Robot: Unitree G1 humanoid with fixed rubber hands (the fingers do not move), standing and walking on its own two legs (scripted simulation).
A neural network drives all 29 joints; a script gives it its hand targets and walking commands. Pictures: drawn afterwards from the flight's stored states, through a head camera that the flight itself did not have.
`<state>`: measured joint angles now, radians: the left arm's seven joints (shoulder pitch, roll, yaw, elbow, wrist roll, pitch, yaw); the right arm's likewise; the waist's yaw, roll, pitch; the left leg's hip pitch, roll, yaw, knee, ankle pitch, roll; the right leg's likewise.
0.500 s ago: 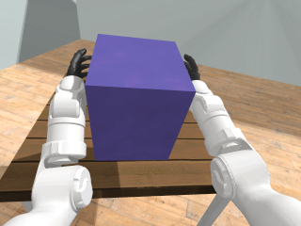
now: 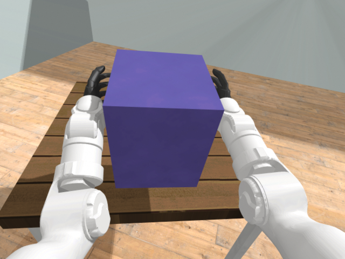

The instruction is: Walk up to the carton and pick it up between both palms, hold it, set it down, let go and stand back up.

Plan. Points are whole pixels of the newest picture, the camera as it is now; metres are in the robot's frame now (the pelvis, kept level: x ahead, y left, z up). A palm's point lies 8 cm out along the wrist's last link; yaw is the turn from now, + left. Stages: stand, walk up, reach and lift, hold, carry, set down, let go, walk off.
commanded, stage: set down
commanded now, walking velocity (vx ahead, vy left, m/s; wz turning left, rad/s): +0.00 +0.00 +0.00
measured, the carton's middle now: (158, 121) +0.40 +0.01 +0.18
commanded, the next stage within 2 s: none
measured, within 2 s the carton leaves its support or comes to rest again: rests again in 1.78 s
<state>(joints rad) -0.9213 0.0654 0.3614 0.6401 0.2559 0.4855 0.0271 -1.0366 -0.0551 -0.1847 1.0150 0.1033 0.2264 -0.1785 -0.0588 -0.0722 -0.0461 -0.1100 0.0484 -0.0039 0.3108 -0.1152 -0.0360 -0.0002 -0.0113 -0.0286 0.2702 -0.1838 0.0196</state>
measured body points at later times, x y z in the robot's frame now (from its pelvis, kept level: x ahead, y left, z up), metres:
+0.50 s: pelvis +0.01 +0.00 +0.00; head -0.03 +0.03 +0.45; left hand +0.44 +0.16 +0.19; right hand +0.43 -0.14 +0.20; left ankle +0.04 +0.14 -0.75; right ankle -0.02 -0.13 -0.75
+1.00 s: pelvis +0.01 +0.00 +0.00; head -0.01 +0.03 +0.45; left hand +0.44 +0.16 +0.16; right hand +0.44 -0.14 +0.16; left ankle +0.04 +0.14 -0.75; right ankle -0.02 -0.13 -0.75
